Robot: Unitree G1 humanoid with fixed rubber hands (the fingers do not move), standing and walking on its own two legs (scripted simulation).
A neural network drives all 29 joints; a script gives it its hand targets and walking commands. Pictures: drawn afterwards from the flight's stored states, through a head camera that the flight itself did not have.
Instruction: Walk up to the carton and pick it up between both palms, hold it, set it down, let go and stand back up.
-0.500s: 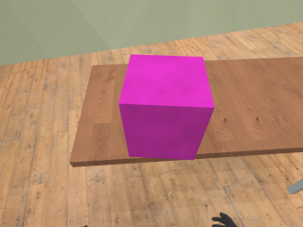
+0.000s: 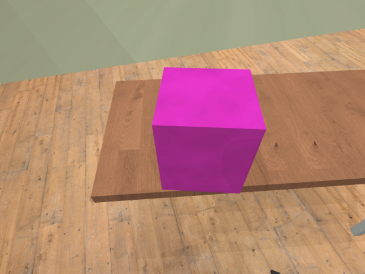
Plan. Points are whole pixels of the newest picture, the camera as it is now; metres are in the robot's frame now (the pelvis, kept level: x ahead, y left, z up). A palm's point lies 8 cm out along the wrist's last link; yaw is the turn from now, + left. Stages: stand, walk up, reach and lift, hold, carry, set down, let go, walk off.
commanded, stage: walk up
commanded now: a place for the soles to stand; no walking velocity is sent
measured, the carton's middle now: (203, 133) +0.43 -0.05 +0.06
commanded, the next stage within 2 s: reach and lift in 1.36 s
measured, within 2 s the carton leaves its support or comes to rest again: neither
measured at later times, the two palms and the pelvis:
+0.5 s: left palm out of the picture +0.07 +0.22 -0.12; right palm out of the picture +0.07 -0.22 -0.12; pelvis -0.02 +0.00 +0.00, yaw -1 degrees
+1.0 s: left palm out of the picture +0.04 +0.21 -0.12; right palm out of the picture +0.03 -0.24 -0.12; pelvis -0.05 -0.01 +0.00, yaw -1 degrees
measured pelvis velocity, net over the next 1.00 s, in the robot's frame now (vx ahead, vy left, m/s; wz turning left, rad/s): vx -0.05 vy -0.01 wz -0.02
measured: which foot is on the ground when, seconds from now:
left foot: down 0.00-1.00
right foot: down 0.00-1.00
